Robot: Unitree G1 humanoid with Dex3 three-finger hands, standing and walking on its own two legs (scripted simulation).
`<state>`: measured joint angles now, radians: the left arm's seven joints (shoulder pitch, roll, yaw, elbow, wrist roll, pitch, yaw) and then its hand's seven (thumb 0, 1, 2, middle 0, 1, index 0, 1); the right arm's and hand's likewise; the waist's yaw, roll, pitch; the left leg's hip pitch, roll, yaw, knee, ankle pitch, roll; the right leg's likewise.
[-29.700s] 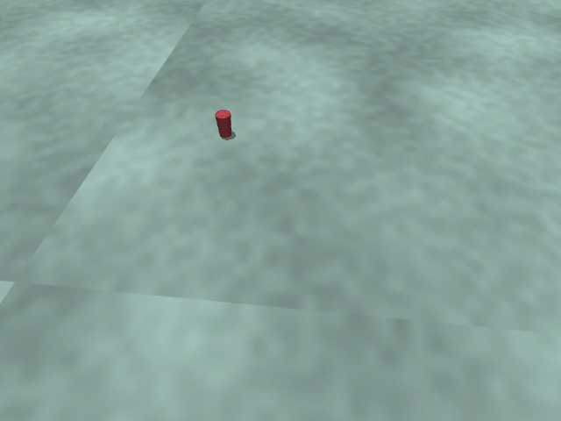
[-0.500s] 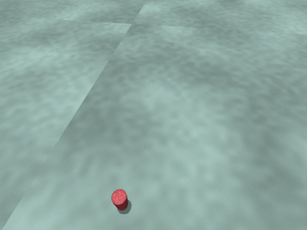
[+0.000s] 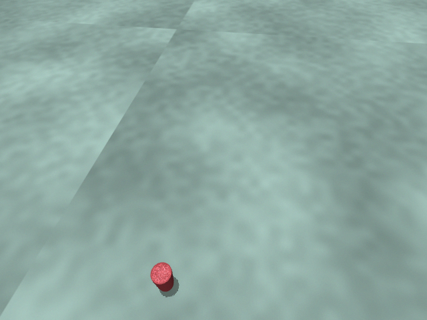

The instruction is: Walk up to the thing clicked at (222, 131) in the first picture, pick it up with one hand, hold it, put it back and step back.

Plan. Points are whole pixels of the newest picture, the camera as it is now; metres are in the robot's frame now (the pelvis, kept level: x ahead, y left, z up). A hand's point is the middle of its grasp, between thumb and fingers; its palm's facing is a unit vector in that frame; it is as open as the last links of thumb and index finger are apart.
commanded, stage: stand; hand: left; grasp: from the side
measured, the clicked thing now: (163, 278) +0.41 +0.24 -0.71
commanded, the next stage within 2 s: step back in 0.94 s
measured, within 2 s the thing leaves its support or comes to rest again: neither
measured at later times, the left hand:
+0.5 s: hand out of the picture +0.09 +0.25 -0.16, palm faces -0.03 -0.94 -0.34, open 7.4 cm
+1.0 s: hand out of the picture +0.10 +0.25 -0.16, palm faces -0.02 -0.94 -0.34, open 7.4 cm
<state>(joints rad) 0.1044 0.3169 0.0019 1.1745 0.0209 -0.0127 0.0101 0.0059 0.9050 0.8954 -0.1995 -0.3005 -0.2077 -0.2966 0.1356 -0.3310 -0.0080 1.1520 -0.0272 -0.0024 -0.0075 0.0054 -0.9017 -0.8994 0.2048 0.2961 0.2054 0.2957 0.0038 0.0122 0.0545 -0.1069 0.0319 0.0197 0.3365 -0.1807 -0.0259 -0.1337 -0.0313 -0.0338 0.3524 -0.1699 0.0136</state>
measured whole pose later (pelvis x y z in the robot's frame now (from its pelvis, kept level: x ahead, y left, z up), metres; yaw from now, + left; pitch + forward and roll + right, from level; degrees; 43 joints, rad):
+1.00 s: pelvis +0.01 +0.00 +0.00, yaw -1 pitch -1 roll +0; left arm 0.09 0.34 0.02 1.12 0.00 0.00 0.00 0.01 0.90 0.90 -0.20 -0.30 -0.21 -0.30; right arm 0.10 -0.35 -0.01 1.12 -0.01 0.00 0.00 0.01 -0.90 -0.90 0.21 0.30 0.21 0.30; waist -0.01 0.01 0.07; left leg -0.13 0.04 0.04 0.36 -0.21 -0.02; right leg -0.16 -0.03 -0.02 0.37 -0.19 0.01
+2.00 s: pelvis -0.21 +0.04 -0.03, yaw -2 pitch -3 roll +1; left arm 0.10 0.39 0.06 0.76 0.02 0.06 0.01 0.01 0.90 0.90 -0.20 -0.30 -0.21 -0.30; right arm 0.16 -0.39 -0.05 0.88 -0.03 0.03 -0.02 0.01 -0.90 -0.90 0.21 0.30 0.21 0.30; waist 0.01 -0.04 0.20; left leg -0.25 -0.06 -0.02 0.66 -0.35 0.02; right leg -0.40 -0.03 0.04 0.72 -0.29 0.00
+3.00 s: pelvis -0.55 -0.01 -0.03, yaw -5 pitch -2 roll +0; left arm 0.16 0.39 0.06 0.85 0.02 0.04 0.01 0.01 0.90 0.90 -0.20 -0.30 -0.21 -0.30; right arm 0.10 -0.39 -0.04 0.81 -0.03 0.05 0.00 0.01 -0.90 -0.90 0.21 0.30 0.21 0.30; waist 0.02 0.02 0.16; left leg -0.44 0.06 -0.01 0.68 -0.21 -0.02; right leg -0.23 0.02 0.04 0.69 -0.42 0.00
